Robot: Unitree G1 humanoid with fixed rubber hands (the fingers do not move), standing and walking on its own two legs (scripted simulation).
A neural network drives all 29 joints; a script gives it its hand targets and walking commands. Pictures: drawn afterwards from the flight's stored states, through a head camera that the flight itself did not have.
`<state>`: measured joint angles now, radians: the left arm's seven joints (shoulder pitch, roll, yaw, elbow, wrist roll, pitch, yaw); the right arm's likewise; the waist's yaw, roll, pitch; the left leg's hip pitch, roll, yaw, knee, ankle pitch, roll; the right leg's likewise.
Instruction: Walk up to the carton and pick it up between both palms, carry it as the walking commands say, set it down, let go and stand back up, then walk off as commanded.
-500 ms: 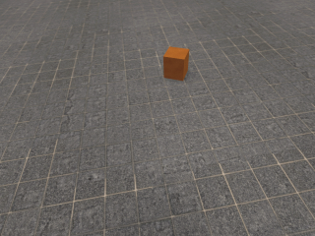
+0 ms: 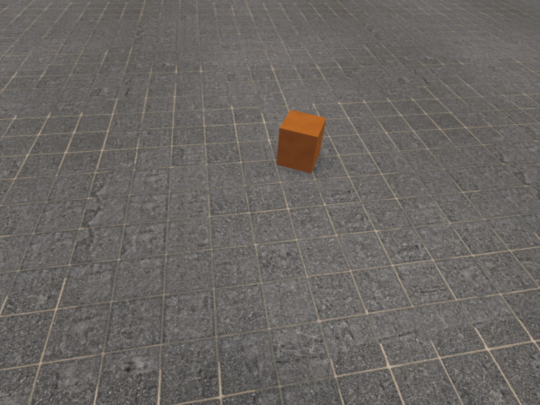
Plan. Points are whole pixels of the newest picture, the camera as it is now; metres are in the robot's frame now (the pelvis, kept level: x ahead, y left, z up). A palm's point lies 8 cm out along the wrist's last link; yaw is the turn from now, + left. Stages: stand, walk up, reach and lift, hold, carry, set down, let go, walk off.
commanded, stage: walk up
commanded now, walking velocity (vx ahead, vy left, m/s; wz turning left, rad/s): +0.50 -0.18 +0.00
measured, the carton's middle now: (300, 141) +1.61 -0.13 -0.63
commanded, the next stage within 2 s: none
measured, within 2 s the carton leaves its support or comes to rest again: neither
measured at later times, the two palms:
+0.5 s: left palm (167, 390) +0.19 +0.18 -0.11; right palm (445, 344) +0.29 -0.30 -0.12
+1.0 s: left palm (163, 246) +0.47 +0.26 -0.12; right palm (406, 272) +0.43 -0.25 -0.10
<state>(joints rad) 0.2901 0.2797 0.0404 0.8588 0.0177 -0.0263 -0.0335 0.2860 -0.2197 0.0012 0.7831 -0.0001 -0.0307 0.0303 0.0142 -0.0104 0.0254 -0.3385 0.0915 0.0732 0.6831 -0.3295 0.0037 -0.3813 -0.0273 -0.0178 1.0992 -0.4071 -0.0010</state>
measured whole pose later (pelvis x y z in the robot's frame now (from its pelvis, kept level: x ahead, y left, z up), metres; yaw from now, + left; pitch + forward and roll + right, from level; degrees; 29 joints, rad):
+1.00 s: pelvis +0.39 -0.01 +0.01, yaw +1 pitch -1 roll -3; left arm 0.23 0.29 0.04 0.87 0.02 0.00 -0.05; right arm 0.38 -0.22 0.00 0.80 0.00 -0.03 0.03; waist -0.01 0.00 0.03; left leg -0.24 0.10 0.07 0.62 -0.36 0.00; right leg -0.45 -0.04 -0.02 1.09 -0.31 0.02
